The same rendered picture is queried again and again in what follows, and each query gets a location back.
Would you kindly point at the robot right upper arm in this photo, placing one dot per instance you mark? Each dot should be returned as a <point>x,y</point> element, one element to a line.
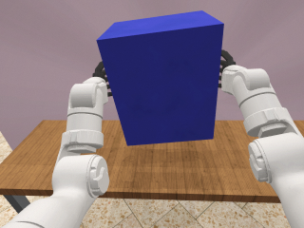
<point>279,160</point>

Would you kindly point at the robot right hand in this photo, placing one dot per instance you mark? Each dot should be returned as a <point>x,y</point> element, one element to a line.
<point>229,62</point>

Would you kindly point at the table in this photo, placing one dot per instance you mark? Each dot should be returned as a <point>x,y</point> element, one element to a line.
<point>217,169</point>

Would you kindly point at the robot left forearm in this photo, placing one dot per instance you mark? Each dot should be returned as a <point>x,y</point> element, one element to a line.
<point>84,119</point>

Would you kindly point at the robot right forearm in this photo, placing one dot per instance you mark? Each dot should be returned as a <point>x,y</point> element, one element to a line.
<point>262,112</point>

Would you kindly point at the robot left upper arm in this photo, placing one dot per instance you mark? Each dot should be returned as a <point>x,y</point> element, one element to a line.
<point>77,181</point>

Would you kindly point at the robot left hand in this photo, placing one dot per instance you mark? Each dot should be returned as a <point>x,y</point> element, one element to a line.
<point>100,72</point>

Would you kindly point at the carton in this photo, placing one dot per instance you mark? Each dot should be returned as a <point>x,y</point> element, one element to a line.
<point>163,74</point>

